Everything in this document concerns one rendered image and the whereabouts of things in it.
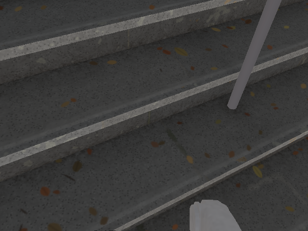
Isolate right robot thigh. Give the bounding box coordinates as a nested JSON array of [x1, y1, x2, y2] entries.
[[190, 199, 242, 231]]

